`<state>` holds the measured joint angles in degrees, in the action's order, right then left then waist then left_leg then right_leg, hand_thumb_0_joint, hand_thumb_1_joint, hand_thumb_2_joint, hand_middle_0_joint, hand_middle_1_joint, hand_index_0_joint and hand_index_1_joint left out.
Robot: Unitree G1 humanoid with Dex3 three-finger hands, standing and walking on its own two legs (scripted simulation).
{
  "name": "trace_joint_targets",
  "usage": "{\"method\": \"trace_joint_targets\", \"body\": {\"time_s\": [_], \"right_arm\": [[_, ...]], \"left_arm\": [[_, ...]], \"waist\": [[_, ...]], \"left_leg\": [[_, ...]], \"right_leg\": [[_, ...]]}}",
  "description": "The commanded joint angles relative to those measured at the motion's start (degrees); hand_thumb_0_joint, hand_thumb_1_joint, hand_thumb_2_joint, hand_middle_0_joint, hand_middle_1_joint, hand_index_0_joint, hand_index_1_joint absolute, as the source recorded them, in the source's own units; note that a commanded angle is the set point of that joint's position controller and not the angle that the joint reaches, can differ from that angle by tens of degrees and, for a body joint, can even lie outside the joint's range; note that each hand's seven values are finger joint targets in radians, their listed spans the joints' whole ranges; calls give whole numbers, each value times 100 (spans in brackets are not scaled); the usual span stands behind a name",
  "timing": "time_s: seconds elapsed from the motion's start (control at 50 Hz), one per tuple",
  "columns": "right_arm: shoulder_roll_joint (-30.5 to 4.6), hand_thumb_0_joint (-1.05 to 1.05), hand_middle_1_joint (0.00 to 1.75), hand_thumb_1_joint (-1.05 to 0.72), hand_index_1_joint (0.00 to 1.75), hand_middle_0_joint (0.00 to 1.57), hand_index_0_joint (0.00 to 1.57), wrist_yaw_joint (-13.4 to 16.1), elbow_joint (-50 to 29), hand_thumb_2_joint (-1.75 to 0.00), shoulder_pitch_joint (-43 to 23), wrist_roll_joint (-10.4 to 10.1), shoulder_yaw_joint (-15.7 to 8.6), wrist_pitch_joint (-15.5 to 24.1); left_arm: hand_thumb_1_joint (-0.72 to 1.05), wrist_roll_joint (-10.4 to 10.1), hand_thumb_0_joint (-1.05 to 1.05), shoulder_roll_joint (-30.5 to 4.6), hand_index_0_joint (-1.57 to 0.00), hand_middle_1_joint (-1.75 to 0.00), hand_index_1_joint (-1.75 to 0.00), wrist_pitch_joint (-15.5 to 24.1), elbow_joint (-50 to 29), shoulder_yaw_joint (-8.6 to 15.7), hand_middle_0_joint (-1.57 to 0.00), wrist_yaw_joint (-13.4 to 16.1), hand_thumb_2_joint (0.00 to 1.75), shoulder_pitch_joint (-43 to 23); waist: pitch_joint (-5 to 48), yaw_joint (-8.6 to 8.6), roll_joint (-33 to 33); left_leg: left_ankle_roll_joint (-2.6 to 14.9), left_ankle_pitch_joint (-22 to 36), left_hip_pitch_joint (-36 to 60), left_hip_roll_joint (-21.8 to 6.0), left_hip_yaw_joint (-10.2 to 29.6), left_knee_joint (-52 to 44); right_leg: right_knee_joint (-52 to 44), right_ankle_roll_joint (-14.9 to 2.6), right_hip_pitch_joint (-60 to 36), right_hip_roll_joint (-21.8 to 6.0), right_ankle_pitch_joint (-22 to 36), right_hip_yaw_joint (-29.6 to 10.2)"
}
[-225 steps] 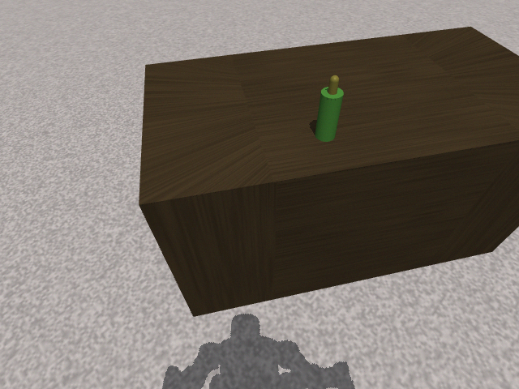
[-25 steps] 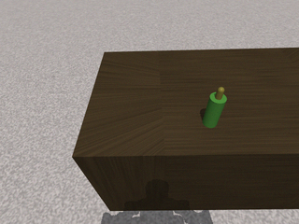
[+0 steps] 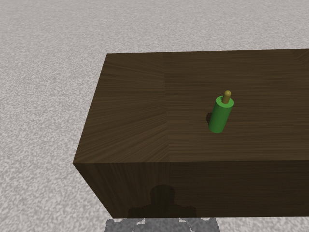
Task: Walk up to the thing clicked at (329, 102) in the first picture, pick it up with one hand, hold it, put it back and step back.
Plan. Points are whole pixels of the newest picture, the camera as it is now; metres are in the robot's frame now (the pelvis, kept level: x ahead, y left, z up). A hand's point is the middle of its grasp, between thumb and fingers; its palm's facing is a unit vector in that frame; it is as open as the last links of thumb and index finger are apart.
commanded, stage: stand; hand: right
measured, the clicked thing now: (221, 111) +0.49 -0.21 +0.01
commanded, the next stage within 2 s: rise first in 1.20 s
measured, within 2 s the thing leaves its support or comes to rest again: neither
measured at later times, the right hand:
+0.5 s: hand out of the picture +0.08 -0.25 -0.16, palm faces -0.03 +0.94 -0.34, open 7.4 cm
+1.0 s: hand out of the picture +0.08 -0.25 -0.16, palm faces -0.03 +0.94 -0.34, open 7.4 cm
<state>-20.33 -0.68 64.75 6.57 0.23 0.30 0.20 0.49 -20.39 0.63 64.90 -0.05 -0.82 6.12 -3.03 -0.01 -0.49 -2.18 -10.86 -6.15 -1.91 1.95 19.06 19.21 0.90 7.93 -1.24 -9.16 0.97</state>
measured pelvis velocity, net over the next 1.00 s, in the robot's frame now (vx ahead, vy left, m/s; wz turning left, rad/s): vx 0.01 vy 0.00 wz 0.00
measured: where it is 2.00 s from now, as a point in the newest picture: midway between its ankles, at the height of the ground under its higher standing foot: outside the picture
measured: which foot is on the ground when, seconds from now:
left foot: down 0.00-1.00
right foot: down 0.00-1.00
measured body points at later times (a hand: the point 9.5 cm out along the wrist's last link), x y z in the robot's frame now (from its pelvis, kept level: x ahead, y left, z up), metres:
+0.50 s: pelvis +0.01 +0.00 +0.00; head +0.02 +0.00 +0.45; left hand +0.08 +0.30 -0.13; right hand +0.08 -0.30 -0.13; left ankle +0.00 +0.14 -0.75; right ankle +0.02 -0.13 -0.75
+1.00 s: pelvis +0.01 +0.00 +0.00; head +0.02 +0.00 +0.45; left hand +0.08 +0.31 -0.13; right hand +0.08 -0.30 -0.13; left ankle +0.00 +0.14 -0.75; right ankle +0.02 -0.13 -0.75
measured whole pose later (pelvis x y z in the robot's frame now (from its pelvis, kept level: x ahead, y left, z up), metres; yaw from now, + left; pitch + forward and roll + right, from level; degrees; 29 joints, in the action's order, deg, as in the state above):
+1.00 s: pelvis +0.01 +0.00 +0.00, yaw +0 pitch -2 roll +0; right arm -20.3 -0.5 64.2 6.7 0.2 0.2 0.1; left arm 0.5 -20.3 0.5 64.6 0.1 -0.6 6.5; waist -3.2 -0.2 -0.3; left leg -1.9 -11.5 -5.3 -1.8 1.7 18.7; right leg 18.6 1.2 7.1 -1.4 -9.7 0.8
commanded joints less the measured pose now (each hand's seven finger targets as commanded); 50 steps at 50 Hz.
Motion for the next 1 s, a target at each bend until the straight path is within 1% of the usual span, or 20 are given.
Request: {"method": "trace_joint_targets", "body": {"time_s": [0.0,0.02,0.04,0.08,0.12,0.16,0.24,0.28,0.34,0.42,0.56,0.58,0.64,0.7,0.74,0.84,0.86,0.92,0.94,0.98], "right_arm": [[-1246,0,30,-90,30,20,20,90,-346,-90,-216,23,-228,126],[-1230,0,30,-90,30,20,20,91,-338,-90,-178,16,-218,133],[-1202,0,30,-90,30,20,20,87,-336,-90,-152,17,-208,131],[-1226,0,30,-90,30,20,20,85,-330,-90,-168,14,-210,127],[-1219,0,30,-90,30,20,20,88,-341,-90,-147,29,-215,123],[-1246,0,30,-90,30,20,20,90,-332,-90,-163,17,-226,117],[-1235,0,30,-90,30,20,20,100,-360,-90,-153,27,-224,128],[-1238,0,30,-90,30,20,20,104,-343,-90,-166,21,-224,133],[-1232,0,30,-90,30,20,20,104,-360,-90,-172,20,-230,135],[-1234,0,30,-90,30,20,20,113,-349,-90,-133,18,-216,121],[-1239,0,30,-90,30,20,20,115,-390,-90,-208,5,-228,117],[-1225,0,30,-90,30,20,20,118,-396,-90,-157,18,-227,116],[-1225,0,30,-90,30,20,20,119,-409,-90,-183,15,-222,123],[-1235,0,30,-90,30,20,20,114,-394,-90,-161,25,-228,114],[-1243,0,30,-90,30,20,20,113,-405,-90,-191,27,-246,105],[-1228,0,30,-90,30,20,20,106,-389,-90,-165,17,-231,120],[-1200,0,30,-90,30,20,20,107,-397,-90,-138,28,-222,124],[-1228,0,30,-90,30,20,20,110,-402,-90,-203,22,-238,119],[-1243,0,30,-90,30,20,20,109,-399,-90,-182,17,-246,116],[-1225,0,30,-90,30,20,20,104,-395,-90,-151,22,-238,116]], "left_arm": [[90,-6,0,-1265,-20,-30,-30,113,-301,241,-20,94,90,-177],[90,3,0,-1246,-20,-30,-30,119,-299,239,-20,93,90,-191],[90,-3,0,-1268,-20,-30,-30,118,-303,241,-20,93,90,-187],[90,-3,0,-1257,-20,-30,-30,117,-293,236,-20,93,90,-174],[90,8,0,-1280,-20,-30,-30,109,-310,249,-20,95,90,-248],[90,-2,0,-1257,-20,-30,-30,111,-300,244,-20,95,90,-184],[90,4,0,-1261,-20,-30,-30,121,-331,251,-20,106,90,-240],[90,1,0,-1235,-20,-30,-30,115,-313,239,-20,101,90,-170],[90,-2,0,-1278,-20,-30,-30,120,-321,254,-20,109,90,-197],[90,-6,0,-1244,-20,-30,-30,104,-309,247,-20,109,90,-187],[90,3,0,-1236,-20,-30,-30,113,-301,251,-20,119,90,-183],[90,6,0,-1243,-20,-30,-30,108,-311,261,-20,115,90,-168],[90,5,0,-1236,-20,-30,-30,101,-322,259,-20,114,90,-173],[90,-4,0,-1242,-20,-30,-30,101,-323,257,-20,115,90,-218],[90,11,0,-1238,-20,-30,-30,99,-318,256,-20,113,90,-185],[90,9,0,-1230,-20,-30,-30,118,-339,249,-20,112,90,-134],[90,6,0,-1248,-20,-30,-30,111,-351,253,-20,110,90,-194],[90,-1,0,-1244,-20,-30,-30,112,-343,256,-20,120,90,-161],[90,5,0,-1226,-20,-30,-30,115,-341,254,-20,121,90,-147],[90,-2,0,-1233,-20,-30,-30,113,-333,256,-20,122,90,-131]], "waist": [[421,-20,-8],[463,-11,-10],[443,-11,25],[327,-20,35],[377,11,69],[367,-21,28],[507,17,0],[490,-5,-9],[618,-2,32],[467,-4,2],[493,-13,64],[479,1,54],[435,-6,3],[356,-3,35],[366,-6,26],[458,-5,-21],[460,16,-7],[491,-23,-8],[519,-14,8],[440,-11,24]], "left_leg": [[282,511,-143,-526,345,-304],[284,608,-171,-533,349,-296],[274,583,-205,-518,345,-323],[270,364,-220,-499,352,-341],[284,406,-220,-538,361,-339],[282,355,-218,-499,351,-322],[285,769,-157,-543,332,-255],[279,776,-105,-533,327,-257],[268,1030,-10,-562,334,-242],[272,848,-112,-528,305,-278],[279,996,37,-545,321,-247],[287,862,-5,-523,279,-250],[283,896,-40,-534,306,-299],[264,623,-99,-528,321,-347],[283,562,-137,-529,328,-329],[285,734,-50,-523,303,-292],[284,749,-124,-534,303,-328],[284,904,-6,-543,313,-286],[304,872,-14,-538,293,-259],[286,790,-55,-523,300,-303]], "right_leg": [[-282,-186,-221,-644,456,-508],[-273,-174,-298,-645,599,-506],[-269,-175,-282,-634,575,-479],[-336,-156,-177,-615,291,-498],[-303,-178,-218,-634,317,-501],[-367,-164,-190,-622,235,-520],[-242,-186,-340,-661,779,-493],[-247,-184,-305,-657,807,-489],[-161,-187,-404,-651,989,-434],[-246,-168,-357,-645,855,-462],[-228,-171,-322,-634,953,-424],[-255,-176,-301,-647,886,-444],[-234,-178,-319,-633,908,-443],[-303,-169,-227,-616,514,-458],[-320,-175,-251,-624,472,-464],[-297,-175,-296,-646,819,-483],[-259,-179,-382,-651,815,-464],[-242,-183,-330,-638,857,-449],[-269,-180,-380,-656,919,-460],[-271,-176,-335,-637,798,-445]]}}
